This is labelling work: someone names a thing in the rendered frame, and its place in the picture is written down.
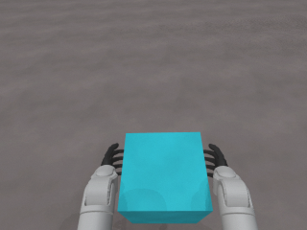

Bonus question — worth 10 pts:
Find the left robot hand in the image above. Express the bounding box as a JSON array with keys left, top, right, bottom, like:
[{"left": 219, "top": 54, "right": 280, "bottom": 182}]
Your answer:
[{"left": 101, "top": 143, "right": 124, "bottom": 175}]

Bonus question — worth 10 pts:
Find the right robot forearm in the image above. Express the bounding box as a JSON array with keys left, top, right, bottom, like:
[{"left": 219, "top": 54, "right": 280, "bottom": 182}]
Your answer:
[{"left": 213, "top": 166, "right": 259, "bottom": 230}]

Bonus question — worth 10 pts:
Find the right robot hand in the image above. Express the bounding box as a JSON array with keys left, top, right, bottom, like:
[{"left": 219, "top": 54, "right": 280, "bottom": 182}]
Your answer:
[{"left": 203, "top": 144, "right": 228, "bottom": 178}]

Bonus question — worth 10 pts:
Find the carton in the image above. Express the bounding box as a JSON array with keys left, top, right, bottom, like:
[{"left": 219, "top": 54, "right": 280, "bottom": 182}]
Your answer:
[{"left": 117, "top": 132, "right": 213, "bottom": 224}]

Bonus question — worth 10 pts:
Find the left robot forearm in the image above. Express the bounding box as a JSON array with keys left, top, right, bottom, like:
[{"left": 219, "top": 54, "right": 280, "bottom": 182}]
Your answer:
[{"left": 77, "top": 165, "right": 118, "bottom": 230}]

